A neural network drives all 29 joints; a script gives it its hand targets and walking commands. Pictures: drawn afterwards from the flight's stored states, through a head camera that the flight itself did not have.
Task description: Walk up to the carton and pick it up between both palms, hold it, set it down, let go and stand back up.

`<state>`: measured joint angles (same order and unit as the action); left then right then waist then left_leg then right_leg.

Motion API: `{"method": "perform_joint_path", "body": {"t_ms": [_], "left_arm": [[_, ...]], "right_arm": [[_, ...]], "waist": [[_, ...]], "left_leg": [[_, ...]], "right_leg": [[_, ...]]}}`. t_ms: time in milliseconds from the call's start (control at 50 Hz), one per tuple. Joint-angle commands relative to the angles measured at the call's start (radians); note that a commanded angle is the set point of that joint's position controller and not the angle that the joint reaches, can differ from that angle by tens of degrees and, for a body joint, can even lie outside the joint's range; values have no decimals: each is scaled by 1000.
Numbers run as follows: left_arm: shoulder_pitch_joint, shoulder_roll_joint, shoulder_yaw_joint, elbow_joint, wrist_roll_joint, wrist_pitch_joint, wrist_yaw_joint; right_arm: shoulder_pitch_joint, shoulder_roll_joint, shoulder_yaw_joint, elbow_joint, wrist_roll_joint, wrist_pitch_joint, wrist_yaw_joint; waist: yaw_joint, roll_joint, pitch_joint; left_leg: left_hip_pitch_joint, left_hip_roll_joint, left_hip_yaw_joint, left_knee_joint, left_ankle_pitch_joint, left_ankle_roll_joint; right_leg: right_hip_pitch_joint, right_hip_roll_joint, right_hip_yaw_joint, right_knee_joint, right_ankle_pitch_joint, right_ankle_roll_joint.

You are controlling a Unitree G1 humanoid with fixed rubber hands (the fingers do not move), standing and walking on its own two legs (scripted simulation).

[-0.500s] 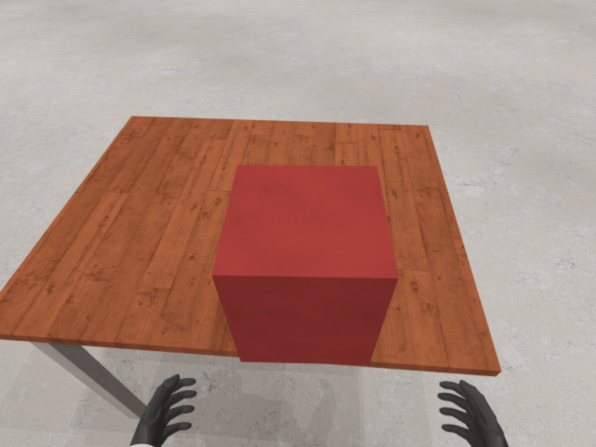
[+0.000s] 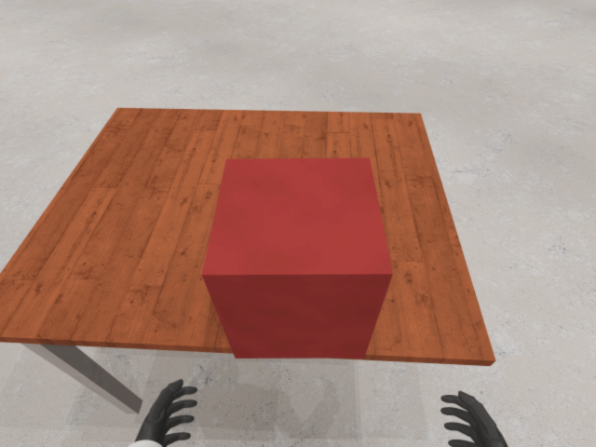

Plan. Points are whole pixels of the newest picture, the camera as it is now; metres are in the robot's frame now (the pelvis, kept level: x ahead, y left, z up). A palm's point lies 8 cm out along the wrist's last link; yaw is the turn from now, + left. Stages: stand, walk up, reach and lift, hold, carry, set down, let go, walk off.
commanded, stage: let go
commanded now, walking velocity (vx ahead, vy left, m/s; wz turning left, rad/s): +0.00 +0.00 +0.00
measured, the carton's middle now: (298, 263) +0.38 +0.04 +0.01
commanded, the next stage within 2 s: stand in 0.22 s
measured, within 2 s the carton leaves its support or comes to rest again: neither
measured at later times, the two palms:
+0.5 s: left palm out of the picture +0.09 +0.24 -0.12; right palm out of the picture +0.03 -0.26 -0.13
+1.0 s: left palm out of the picture +0.06 +0.24 -0.13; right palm out of the picture -0.07 -0.23 -0.15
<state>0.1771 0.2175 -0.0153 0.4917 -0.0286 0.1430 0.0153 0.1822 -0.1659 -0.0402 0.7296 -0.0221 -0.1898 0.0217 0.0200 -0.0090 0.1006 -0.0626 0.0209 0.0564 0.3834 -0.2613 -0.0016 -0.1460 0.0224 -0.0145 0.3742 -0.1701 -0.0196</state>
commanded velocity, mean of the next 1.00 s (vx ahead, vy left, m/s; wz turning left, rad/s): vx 0.00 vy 0.00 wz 0.00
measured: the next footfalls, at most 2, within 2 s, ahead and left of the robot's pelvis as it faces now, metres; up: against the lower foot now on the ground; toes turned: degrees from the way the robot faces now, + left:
none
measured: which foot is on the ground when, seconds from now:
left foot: down 0.00-1.00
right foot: down 0.00-1.00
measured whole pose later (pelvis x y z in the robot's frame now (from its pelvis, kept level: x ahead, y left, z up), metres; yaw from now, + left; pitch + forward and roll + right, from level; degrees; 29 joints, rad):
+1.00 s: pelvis -0.02 +0.02 -0.01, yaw -9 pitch +1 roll +1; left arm 0.36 0.17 0.01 0.80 0.03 -0.01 0.02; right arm 0.35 -0.23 -0.06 0.97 -0.03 0.04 -0.01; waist -0.03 0.01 -0.02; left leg -0.21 0.03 0.22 0.51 -0.31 0.03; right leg -0.37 0.05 0.14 0.54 -0.18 0.01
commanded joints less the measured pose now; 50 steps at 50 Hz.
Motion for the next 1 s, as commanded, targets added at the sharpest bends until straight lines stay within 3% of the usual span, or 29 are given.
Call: {"method": "perform_joint_path", "body": {"t_ms": [0, 160, 200, 220, 240, 280, 340, 380, 420, 440, 460, 500, 560, 580, 600, 620, 660, 680, 700, 760, 800, 820, 840, 860, 880, 900, 920, 960, 980], "left_arm": [[-74, 110, 45, -129, 3, -41, 11], [-94, 89, 26, -119, 6, -44, 0], [-97, 96, 39, -116, 13, -42, 4], [121, 156, 75, 10, 106, -125, -4], [136, 195, 87, 44, 88, -158, -13], [54, 139, 71, 26, 72, -182, -32], [80, 92, 60, 36, 75, -175, -39], [115, 139, 72, 65, 72, -174, -31], [104, 140, 74, 57, 72, -177, -23], [85, 116, 67, 58, 76, -180, -22], [83, 92, 61, 50, 71, -184, -23], [174, 112, 62, 99, 72, -191, -20], [202, 69, 53, 129, 69, -195, -17], [159, 83, 56, 122, 67, -193, -17], [195, 91, 58, 132, 65, -189, -18], [187, 74, 53, 149, 60, -183, -15], [192, 79, 60, 156, 61, -177, -13], [230, 69, 61, 168, 53, -178, -10], [220, 78, 65, 173, 62, -174, -9], [201, 72, 64, 189, 56, -168, -3], [185, 73, 64, 185, 63, -177, 1], [165, 34, 55, 184, 60, -179, 3], [212, 58, 58, 195, 62, -181, 9], [224, 52, 58, 223, 57, -180, 11], [216, 74, 63, 220, 60, -181, 15], [234, 102, 72, 226, 57, -179, 16], [218, 89, 63, 244, 60, -171, 16], [215, 66, 58, 255, 53, -166, 10], [227, 53, 61, 261, 46, -163, 8]], "right_arm": [[-71, -128, -28, -117, 12, -54, -1], [-74, -142, -34, -68, 9, -68, -2], [-85, -139, -35, -91, 6, -67, -2], [7, -215, -65, -12, -3, 90, -12], [55, -201, -58, -36, -6, 160, -7], [119, -180, -54, -25, 0, 205, -9], [51, -164, -48, -36, -12, 224, -11], [65, -174, -50, -38, -15, 220, -1], [95, -173, -51, -26, -14, 215, 0], [113, -171, -53, -20, -21, 212, -4], [84, -195, -53, -23, -30, 210, -8], [105, -193, -46, -5, -15, 197, -18], [114, -202, -49, 25, -17, 192, -30], [129, -201, -50, 42, -14, 197, -29], [129, -187, -50, 57, -12, 201, -30], [184, -213, -53, 59, -12, 200, -27], [172, -227, -58, 78, -13, 203, -27], [180, -198, -47, 98, -10, 207, -28], [193, -210, -54, 118, -13, 216, -29], [210, -194, -48, 139, -12, 223, -33], [212, -206, -51, 148, -14, 209, -34], [226, -208, -46, 159, -18, 204, -35], [208, -191, -40, 178, -18, 204, -37], [203, -197, -44, 172, -18, 204, -40], [235, -181, -43, 194, -15, 204, -41], [213, -170, -41, 198, -8, 206, -37], [205, -182, -46, 184, -17, 212, -39], [245, -194, -48, 193, -9, 221, -42], [258, -196, -46, 202, -7, 223, -39]], "waist": [[8, 14, -188], [-9, 12, -140], [14, 2, -145], [19, 103, -144], [-14, -5, -248], [-49, -24, -241], [-25, -4, -174], [-27, -99, -143], [-45, -58, -124], [-48, 35, -140], [-41, 81, -116], [-19, 108, -184], [-9, 36, -116], [-27, 25, -82], [-13, 28, -138], [-42, -30, -118], [-37, -17, -107], [-20, 16, -48], [-30, 22, -59], [-45, -38, -7], [-48, -81, -98], [-55, -25, -86], [-32, -8, -66], [-45, 46, -101], [-52, -19, -86], [-36, -37, -61], [-49, -47, -20], [-59, -94, -68], [-59, -66, -47]], "left_leg": [[-41, -12, 25, -30, 263, -35], [-16, -8, 25, -40, 267, -39], [-34, -17, 32, -44, 241, -32], [-24, 97, -28, 65, 272, 3], [11, 88, -18, 96, 196, 11], [-94, 76, 1, 134, 89, 13], [-169, 61, 9, 125, -95, 18], [-185, 57, -10, 128, -156, 23], [-174, 69, -27, 89, -152, 37], [-140, 88, -40, 80, -179, 53], [-189, 135, -88, 6, -181, 66], [-152, 165, -93, -19, -84, 98], [-220, 157, -68, -32, -81, 102], [-237, 146, -64, -23, -112, 98], [-164, 128, -34, 7, -57, 96], [-195, 120, -29, 6, -98, 79], [-227, 137, -37, -24, -166, 90], [-257, 109, -9, -31, -216, 74], [-240, 95, -1, -24, -250, 66], [-209, 126, -43, -47, -288, 82], [-163, 116, -26, -19, -208, 85], [-170, 126, -32, -47, -186, 88], [-163, 146, -34, -55, -175, 95], [-152, 147, -18, -53, -178, 99], [-147, 137, -1, -16, -143, 89], [-188, 108, 7, -13, -153, 81], [-158, 78, 30, 22, -147, 71], [-119, 92, 18, 30, -119, 67], [-144, 93, 13, 15, -161, 65]], "right_leg": [[112, -2, -13, -25, 157, 16], [73, 1, -16, -52, 162, 9], [84, -9, -1, -47, 161, 14], [-62, -92, 79, 51, 351, 11], [-48, -92, 97, 81, 406, 1], [-63, -100, 95, 128, 478, -26], [-142, -91, 149, 98, 311, -38], [-193, -110, 215, 50, 149, -45], [-256, -108, 228, 46, 72, -46], [-289, -87, 228, 55, -13, -42], [-278, -52, 155, 111, 14, -18], [-236, -21, 126, 157, 42, 0], [-188, -35, 137, 157, 97, -5], [-193, -51, 153, 150, 119, -18], [-206, -47, 164, 149, 193, -16], [-204, -47, 171, 142, 178, -23], [-171, -39, 154, 136, 137, -7], [-211, -41, 181, 115, 99, -5], [-224, -47, 207, 89, -11, -15], [-311, -46, 233, 61, -134, -21], [-270, -42, 222, 66, -76, -16], [-273, -27, 200, 94, -20, -12], [-281, -26, 186, 110, 28, -6], [-250, -32, 181, 105, 58, -7], [-228, -46, 196, 95, 100, -16], [-243, -45, 228, 75, 43, -13], [-288, -67, 281, 26, -20, -21], [-286, -61, 282, 26, -2, -24], [-298, -53, 278, 26, -36, -26]]}}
